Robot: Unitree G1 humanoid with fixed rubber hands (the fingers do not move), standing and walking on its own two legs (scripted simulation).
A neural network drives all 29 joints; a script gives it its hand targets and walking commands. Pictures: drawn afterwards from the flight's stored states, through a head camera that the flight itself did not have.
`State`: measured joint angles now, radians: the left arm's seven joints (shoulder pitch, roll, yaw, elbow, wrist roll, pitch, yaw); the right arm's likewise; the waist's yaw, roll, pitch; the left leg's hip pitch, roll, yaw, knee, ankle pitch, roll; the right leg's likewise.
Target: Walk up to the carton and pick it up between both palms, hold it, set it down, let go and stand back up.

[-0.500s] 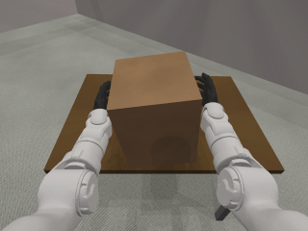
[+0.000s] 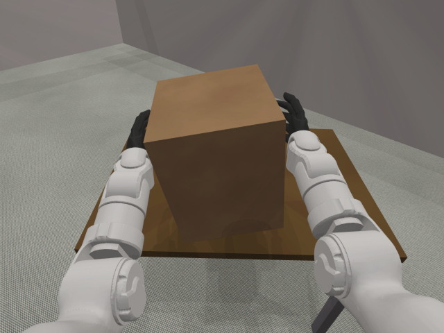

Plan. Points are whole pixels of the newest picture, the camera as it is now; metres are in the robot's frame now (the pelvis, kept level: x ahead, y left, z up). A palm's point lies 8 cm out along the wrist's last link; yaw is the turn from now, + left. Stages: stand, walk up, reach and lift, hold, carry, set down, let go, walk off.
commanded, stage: reach and lift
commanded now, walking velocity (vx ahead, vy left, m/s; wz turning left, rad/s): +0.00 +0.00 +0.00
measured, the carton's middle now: (220, 154) +0.43 +0.02 +0.15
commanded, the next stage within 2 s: hold in 1.74 s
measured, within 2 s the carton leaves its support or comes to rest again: neither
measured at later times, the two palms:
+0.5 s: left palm (130, 145) +0.37 +0.17 +0.21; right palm (304, 136) +0.39 -0.12 +0.23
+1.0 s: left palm (133, 139) +0.37 +0.16 +0.23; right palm (311, 134) +0.39 -0.13 +0.23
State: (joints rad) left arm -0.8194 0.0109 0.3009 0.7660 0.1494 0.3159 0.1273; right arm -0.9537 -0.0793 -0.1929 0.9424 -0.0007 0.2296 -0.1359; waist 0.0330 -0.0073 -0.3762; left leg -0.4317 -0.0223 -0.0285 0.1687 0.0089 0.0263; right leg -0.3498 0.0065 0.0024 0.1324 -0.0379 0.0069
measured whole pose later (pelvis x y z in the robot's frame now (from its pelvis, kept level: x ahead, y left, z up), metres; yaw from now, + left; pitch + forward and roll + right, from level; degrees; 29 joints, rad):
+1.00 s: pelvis -0.01 -0.01 +0.00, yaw +0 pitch +7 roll -1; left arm -0.82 -0.03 0.37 0.46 0.26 0.60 0.03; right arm -0.89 -0.03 -0.21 0.68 0.01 0.44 -0.16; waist 0.02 -0.01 -0.28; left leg -0.28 -0.02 -0.02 0.13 0.03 0.02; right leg -0.23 0.01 0.01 0.16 -0.05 0.00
